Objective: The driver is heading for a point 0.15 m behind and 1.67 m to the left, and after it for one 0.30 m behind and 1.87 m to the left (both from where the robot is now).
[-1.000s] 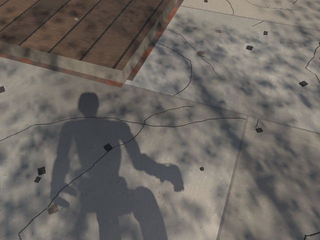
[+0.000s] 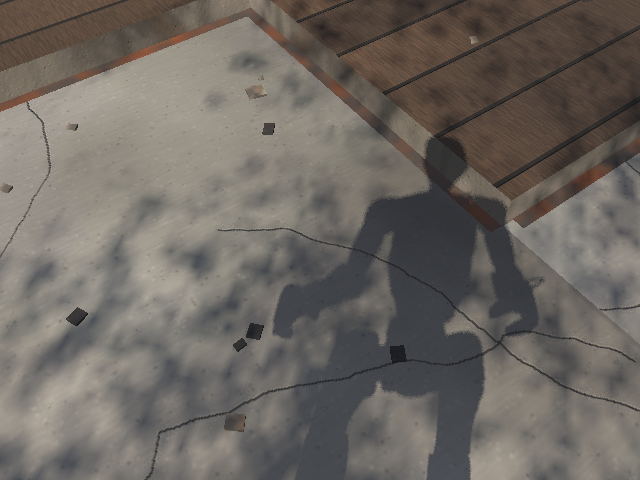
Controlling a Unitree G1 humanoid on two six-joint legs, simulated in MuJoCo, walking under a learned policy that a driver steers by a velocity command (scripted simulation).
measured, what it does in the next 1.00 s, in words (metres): steps on the spot, turning left: left foot, then right foot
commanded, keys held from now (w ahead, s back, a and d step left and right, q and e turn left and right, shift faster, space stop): q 0.40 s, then no key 0.50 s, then q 0.10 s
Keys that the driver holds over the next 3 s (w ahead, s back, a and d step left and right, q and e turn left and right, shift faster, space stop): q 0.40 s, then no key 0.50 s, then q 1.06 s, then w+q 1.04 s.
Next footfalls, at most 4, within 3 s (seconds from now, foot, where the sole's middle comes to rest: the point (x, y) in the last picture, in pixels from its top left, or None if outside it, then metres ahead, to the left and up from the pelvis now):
0.04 left None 0.04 0.13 -0.78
0.52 right None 0.09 -0.09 -0.78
0.82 left None -0.03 0.15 -0.78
1.46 left None -0.06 0.14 -0.78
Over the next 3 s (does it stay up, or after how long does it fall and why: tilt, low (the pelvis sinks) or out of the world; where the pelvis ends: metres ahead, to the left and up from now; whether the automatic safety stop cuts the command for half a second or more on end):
stays up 0.04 0.43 -0.02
